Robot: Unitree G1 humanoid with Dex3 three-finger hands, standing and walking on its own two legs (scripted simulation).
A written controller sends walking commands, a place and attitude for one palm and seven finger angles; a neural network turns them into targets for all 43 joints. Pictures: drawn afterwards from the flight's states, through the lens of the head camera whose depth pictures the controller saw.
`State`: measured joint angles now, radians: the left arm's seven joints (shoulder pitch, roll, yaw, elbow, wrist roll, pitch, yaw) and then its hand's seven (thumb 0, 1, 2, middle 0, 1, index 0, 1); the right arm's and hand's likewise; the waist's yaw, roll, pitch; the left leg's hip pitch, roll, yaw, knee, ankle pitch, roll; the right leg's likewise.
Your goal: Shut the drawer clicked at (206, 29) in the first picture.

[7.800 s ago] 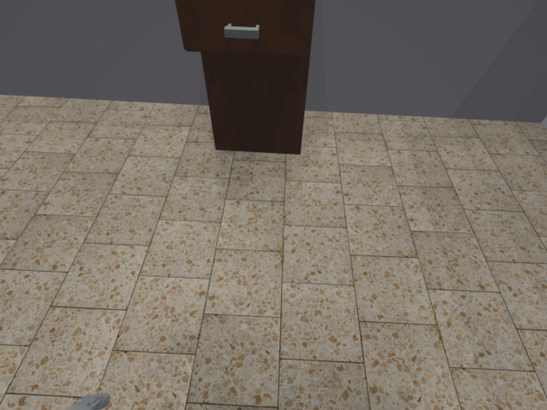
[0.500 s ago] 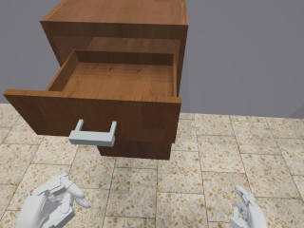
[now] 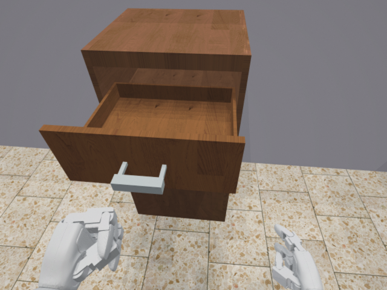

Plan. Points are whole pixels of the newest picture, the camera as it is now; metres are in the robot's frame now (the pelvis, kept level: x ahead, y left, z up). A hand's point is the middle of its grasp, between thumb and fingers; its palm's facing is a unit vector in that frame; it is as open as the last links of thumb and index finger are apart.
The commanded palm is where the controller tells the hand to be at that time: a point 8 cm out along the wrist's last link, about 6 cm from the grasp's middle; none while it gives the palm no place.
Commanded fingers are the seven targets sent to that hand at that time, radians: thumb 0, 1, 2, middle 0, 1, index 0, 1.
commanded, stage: raise the hand and make a fist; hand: left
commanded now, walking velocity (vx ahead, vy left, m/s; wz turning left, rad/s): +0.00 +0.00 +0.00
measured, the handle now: (141, 175) +0.34 +0.16 +0.06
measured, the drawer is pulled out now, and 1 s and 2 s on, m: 0.30 0.30 0.30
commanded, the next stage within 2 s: bring the fist close to the handle in 0.44 s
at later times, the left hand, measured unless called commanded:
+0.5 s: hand (123, 240) +0.16 +0.12 +0.15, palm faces +0.03 -0.99 -0.12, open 3.2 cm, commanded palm +0.11 +0.18 +0.16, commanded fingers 0.00 0.90 0.90 -1.40 -1.60 -1.40 -1.60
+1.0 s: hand (129, 233) +0.19 +0.13 +0.11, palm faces +0.02 -1.00 -0.07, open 3.2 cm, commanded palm +0.16 +0.18 +0.11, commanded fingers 0.00 0.90 0.90 -1.40 -1.60 -1.40 -1.60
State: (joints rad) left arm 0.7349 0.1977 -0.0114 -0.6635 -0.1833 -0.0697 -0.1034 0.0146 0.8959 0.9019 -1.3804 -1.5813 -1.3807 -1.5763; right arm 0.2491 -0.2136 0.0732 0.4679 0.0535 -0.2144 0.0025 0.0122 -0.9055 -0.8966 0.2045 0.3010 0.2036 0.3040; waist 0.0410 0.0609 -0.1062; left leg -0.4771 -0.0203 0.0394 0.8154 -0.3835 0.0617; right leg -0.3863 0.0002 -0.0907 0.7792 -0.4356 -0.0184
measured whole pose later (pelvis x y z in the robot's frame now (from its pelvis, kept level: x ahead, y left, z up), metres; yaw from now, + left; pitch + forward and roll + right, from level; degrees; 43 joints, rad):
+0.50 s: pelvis +0.01 -0.04 +0.01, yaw +0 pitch +1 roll +0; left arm 0.70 0.24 0.12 -0.56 -0.27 -0.07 -0.17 0.01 0.89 0.90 -1.40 -1.60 -1.40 -1.60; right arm 0.26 -0.25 0.04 0.55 0.07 -0.28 -0.04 0.01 -0.91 -0.90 0.20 0.30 0.20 0.30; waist 0.04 0.07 -0.11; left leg -0.40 0.01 0.01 0.74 -0.36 0.01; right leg -0.31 0.04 -0.11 0.70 -0.42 -0.07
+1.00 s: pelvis +0.01 -0.05 +0.01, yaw +0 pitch +3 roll +0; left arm 0.58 0.21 0.15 -0.29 -0.28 -0.18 -0.25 0.01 0.90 0.90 -1.40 -1.60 -1.40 -1.60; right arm 0.24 -0.26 0.02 0.59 0.05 -0.29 -0.04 0.01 -0.91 -0.90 0.20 0.30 0.20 0.30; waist 0.02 0.05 -0.09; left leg -0.43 0.01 0.01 0.72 -0.35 0.00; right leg -0.35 0.04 -0.11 0.70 -0.42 -0.07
